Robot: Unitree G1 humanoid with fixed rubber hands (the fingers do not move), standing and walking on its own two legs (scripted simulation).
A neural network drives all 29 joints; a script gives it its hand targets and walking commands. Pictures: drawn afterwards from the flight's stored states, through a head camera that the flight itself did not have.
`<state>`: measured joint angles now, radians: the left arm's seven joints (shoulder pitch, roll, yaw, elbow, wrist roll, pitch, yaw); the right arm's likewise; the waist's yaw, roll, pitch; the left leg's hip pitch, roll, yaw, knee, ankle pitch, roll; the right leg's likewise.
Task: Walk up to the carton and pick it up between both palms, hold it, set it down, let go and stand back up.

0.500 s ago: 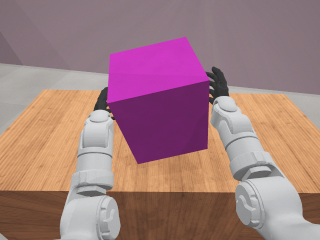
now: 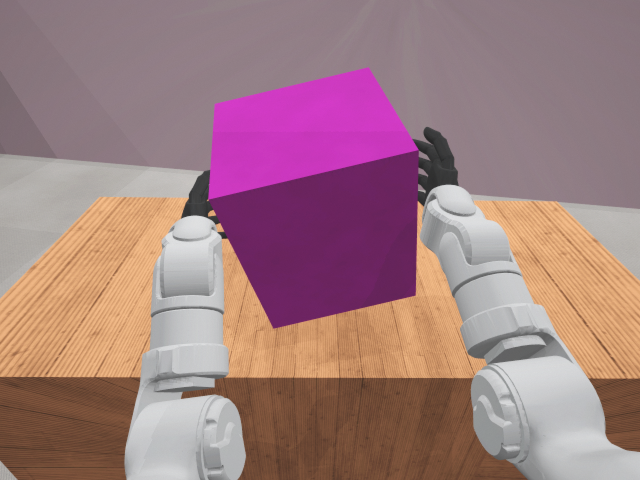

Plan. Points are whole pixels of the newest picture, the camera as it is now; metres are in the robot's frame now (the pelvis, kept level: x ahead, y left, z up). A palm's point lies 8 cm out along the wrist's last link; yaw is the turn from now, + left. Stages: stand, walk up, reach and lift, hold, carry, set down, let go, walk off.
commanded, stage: hold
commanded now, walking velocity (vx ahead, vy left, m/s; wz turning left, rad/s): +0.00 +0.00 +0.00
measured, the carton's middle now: (319, 203) +0.42 +0.00 +0.21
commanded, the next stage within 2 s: none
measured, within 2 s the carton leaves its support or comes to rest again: neither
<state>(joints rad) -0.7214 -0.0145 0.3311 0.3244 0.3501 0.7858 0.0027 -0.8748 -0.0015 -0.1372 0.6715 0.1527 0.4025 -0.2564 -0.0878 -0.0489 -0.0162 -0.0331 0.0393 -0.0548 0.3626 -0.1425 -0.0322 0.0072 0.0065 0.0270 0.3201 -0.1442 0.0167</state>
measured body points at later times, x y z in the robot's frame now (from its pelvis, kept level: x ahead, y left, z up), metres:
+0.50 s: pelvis +0.03 -0.01 +0.00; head -0.04 +0.02 +0.45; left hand +0.42 +0.15 +0.19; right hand +0.42 -0.15 +0.23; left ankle +0.06 +0.14 -0.74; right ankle +0.05 -0.13 -0.74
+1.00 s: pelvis +0.02 +0.00 +0.00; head -0.06 +0.02 +0.44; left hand +0.38 +0.16 +0.21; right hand +0.39 -0.14 +0.25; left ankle +0.06 +0.14 -0.74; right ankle +0.05 -0.13 -0.74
